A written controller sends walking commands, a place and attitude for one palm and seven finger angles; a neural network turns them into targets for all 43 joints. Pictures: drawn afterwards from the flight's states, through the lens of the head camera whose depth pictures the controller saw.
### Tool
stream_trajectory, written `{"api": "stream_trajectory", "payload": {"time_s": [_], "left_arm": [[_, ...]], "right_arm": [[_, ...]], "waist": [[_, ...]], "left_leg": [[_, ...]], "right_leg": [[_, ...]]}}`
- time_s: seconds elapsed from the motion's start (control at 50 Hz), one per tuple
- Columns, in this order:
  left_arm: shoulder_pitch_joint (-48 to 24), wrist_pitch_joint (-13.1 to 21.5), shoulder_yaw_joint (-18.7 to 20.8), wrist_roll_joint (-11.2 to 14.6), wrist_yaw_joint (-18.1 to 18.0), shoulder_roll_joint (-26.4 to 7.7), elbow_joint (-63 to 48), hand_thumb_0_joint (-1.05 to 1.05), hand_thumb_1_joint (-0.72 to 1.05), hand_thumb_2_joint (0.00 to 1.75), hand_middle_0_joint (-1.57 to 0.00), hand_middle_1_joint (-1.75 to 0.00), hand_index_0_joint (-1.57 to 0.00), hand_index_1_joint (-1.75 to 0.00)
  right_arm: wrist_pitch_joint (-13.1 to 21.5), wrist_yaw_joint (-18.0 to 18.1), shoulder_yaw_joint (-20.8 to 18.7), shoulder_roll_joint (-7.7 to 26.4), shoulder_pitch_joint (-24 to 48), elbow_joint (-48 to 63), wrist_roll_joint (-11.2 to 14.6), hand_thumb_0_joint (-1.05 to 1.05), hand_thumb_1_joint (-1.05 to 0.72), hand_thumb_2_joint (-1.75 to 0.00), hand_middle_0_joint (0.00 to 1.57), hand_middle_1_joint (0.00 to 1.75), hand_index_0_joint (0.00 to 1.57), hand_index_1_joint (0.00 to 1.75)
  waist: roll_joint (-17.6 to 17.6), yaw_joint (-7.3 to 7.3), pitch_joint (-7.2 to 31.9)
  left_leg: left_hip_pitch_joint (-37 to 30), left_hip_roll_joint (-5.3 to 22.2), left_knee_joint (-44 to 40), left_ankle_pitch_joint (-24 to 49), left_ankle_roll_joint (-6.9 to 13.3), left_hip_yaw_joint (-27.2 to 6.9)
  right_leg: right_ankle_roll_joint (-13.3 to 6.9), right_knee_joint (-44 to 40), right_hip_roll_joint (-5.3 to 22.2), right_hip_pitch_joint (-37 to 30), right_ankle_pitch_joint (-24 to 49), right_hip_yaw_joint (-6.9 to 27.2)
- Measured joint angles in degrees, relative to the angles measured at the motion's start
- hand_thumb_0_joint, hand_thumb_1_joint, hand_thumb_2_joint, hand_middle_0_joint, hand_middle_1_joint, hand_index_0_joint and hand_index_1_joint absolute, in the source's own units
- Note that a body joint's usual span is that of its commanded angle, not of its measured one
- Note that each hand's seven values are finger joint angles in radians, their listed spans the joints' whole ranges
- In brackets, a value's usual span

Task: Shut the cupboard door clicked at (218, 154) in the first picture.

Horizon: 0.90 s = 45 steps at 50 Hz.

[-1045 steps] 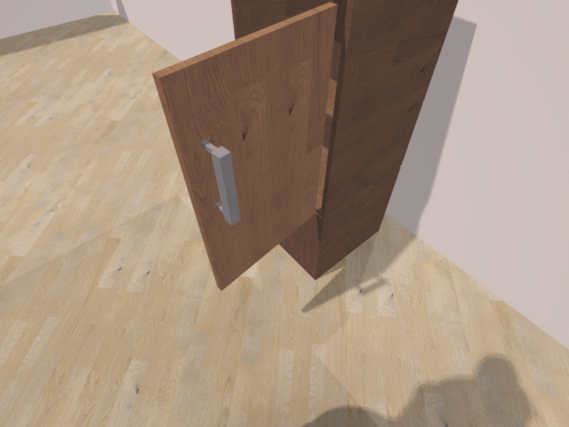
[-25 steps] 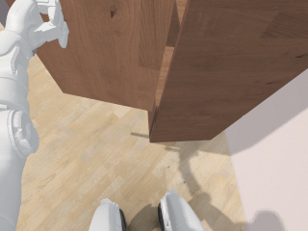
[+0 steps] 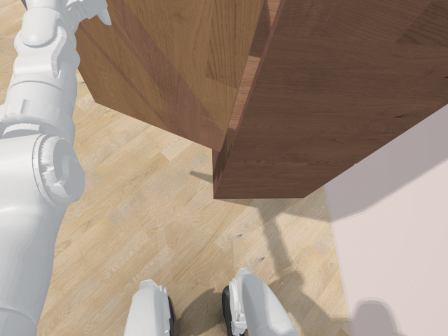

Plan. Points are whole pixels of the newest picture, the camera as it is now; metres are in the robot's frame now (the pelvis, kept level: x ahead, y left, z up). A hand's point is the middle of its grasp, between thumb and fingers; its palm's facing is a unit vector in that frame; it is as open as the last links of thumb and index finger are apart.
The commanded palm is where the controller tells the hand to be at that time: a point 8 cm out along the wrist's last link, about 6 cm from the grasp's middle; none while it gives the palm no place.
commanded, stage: pull the fist back off the door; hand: left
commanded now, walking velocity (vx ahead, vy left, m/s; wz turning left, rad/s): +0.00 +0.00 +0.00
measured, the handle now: out of the picture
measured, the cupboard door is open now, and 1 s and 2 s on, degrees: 67 66 66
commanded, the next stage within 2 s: draw the hand back to the body in 0.72 s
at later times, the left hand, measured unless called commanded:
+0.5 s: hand (113, 27) +0.56 +0.09 +0.13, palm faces +0.02 -1.00 -0.01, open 3.1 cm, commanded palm +0.52 +0.14 +0.14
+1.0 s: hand (96, 52) +0.49 +0.11 +0.15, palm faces +0.00 -1.00 -0.01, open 3.1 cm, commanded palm +0.45 +0.17 +0.16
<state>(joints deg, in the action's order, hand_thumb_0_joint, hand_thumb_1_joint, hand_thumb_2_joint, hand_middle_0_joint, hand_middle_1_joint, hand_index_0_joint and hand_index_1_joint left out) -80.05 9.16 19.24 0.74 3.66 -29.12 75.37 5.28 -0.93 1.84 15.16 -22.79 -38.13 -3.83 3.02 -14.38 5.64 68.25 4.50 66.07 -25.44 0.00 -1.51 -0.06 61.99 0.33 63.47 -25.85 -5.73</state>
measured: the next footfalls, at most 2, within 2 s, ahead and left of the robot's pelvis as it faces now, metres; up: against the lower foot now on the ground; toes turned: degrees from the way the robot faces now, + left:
none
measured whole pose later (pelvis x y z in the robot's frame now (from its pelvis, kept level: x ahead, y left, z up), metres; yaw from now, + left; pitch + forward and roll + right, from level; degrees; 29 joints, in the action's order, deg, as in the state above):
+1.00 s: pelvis +0.04 -0.01 +0.05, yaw +0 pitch +14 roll +0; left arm -40.7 21.7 13.4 6.6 3.9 -13.1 54.1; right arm -1.8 -1.2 -0.7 13.5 -18.3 -36.5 0.6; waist 2.5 -5.5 6.4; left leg 39.8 3.7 48.9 -23.0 -1.0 2.7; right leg -0.5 48.8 0.7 38.3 -24.5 -2.2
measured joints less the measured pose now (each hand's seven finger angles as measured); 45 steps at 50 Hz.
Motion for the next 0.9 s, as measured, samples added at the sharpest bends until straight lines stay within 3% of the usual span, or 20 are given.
{"api": "stream_trajectory", "payload": {"time_s": [0.04,0.1,0.22,0.36,0.58,0.7,0.9], "left_arm": [[0.54,1.51,-0.4,-3.33,-5.65,0.89,-0.37,-0.03,0.78,0.91,-1.3,-1.5,-1.3,-1.5],[2.26,3.16,-0.85,-5.2,-7.68,0.94,-0.7,-0.03,0.83,0.92,-1.3,-1.5,-1.3,-1.5],[8.3,4.13,1.19,-2.24,-3.52,1.93,-0.79,-0.01,0.89,0.92,-1.3,-1.5,-1.3,-1.5],[18.12,9.36,2.45,-0.31,-3.69,6.27,-5.45,0.01,0.9,0.91,-1.3,-1.5,-1.3,-1.5],[30.35,13.03,-2.65,2.6,-3.25,13.17,-13.89,0.01,0.9,0.9,-1.3,-1.5,-1.3,-1.5],[35.64,13.33,-5.16,3.86,-2.58,15.81,-18.02,0.01,0.9,0.9,-1.3,-1.5,-1.3,-1.5],[34.13,13.67,-7.01,4.95,-1.43,16.16,-15.62,0.01,0.9,0.9,-1.3,-1.5,-1.3,-1.5]], "right_arm": [[-0.53,-1.6,0.15,-0.85,-0.69,0.52,-0.94,0.0,-0.91,-0.9,0.2,0.3,0.2,0.3],[-2.02,-2.97,0.33,-2.1,-1.85,0.66,-1.15,0.0,-0.91,-0.9,0.2,0.3,0.2,0.3],[-4.7,-2.99,0.65,-2.69,-5.15,0.23,-0.01,0.0,-0.91,-0.9,0.2,0.3,0.2,0.3],[-5.79,-2.84,-0.99,-1.47,-7.57,0.08,0.58,0.0,-0.91,-0.9,0.2,0.3,0.2,0.3],[-6.82,-1.85,-3.98,0.21,-2.8,0.03,2.14,0.0,-0.91,-0.9,0.2,0.3,0.2,0.3],[-6.83,-1.32,-4.26,-0.08,1.51,0.7,3.12,0.0,-0.91,-0.9,0.2,0.3,0.2,0.29],[-6.15,-0.51,-2.81,-1.58,5.97,0.74,3.75,0.0,-0.91,-0.9,0.2,0.3,0.2,0.29]], "waist": [[0.24,-0.61,0.14],[0.63,-1.11,-0.03],[1.4,-0.49,-0.42],[1.02,1.15,-0.04],[-0.52,5.06,0.46],[-0.82,7.23,0.9],[-1.18,8.5,0.61]], "left_leg": [[-0.07,-0.16,-0.29,0.16,-0.04,0.08],[-1.33,-0.09,-1.4,0.41,-0.08,0.5],[-7.46,0.41,-6.19,1.19,-0.06,2.11],[-14.89,0.53,-11.17,1.54,-0.23,3.83],[-21.96,-0.15,-14.53,1.35,-0.61,4.01],[-25.22,-0.49,-15.77,1.39,-0.73,4.02],[-26.26,-1.03,-15.66,1.98,-1.0,3.17]], "right_leg": [[-0.04,-0.03,0.16,0.04,0.0,0.06],[-0.13,-0.91,0.07,-0.91,0.26,0.44],[-0.05,-5.43,-0.52,-6.15,1.55,1.86],[0.01,-9.61,-0.74,-12.53,2.03,3.37],[-0.13,-12.06,-0.21,-19.29,1.22,3.41],[-0.19,-12.79,0.07,-22.38,0.9,3.38],[-0.48,-12.11,0.57,-23.59,0.78,2.57]]}}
